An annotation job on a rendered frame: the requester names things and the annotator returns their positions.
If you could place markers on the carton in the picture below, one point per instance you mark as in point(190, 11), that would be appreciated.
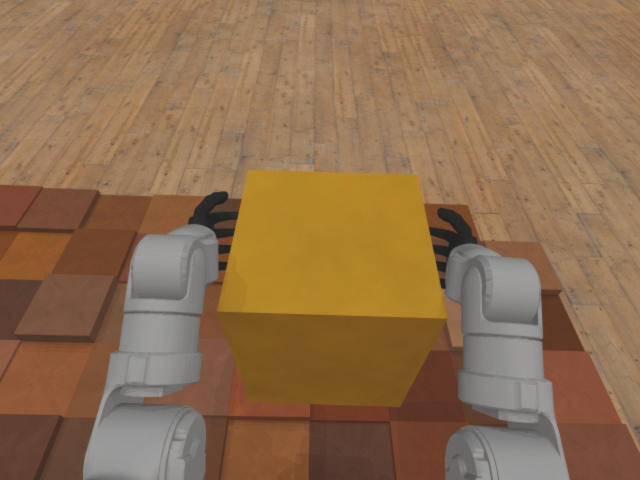
point(331, 293)

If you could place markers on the left robot upper arm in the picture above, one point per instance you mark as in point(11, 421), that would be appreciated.
point(138, 441)

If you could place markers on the left robot hand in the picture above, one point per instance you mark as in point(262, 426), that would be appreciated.
point(202, 216)

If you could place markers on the right robot forearm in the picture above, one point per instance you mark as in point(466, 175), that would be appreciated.
point(501, 317)

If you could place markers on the right robot hand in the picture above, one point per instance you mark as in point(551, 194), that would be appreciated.
point(464, 236)

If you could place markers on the left robot forearm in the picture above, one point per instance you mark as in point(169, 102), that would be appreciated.
point(165, 292)

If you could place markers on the right robot upper arm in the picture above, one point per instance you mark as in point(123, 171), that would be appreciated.
point(500, 453)

